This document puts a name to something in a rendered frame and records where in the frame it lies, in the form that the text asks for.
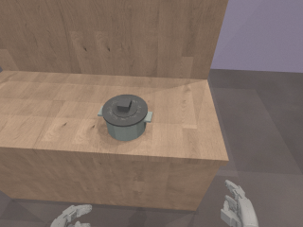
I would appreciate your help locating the robot left hand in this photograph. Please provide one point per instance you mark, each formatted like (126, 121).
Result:
(71, 213)

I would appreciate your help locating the knob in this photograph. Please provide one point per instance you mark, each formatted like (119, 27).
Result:
(124, 104)

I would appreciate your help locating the pot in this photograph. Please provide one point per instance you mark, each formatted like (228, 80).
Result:
(128, 133)

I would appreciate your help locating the robot right hand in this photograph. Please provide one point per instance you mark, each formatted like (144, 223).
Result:
(242, 213)

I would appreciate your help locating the table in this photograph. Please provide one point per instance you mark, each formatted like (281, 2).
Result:
(64, 59)

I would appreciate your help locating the lid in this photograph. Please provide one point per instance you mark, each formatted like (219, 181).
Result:
(121, 118)

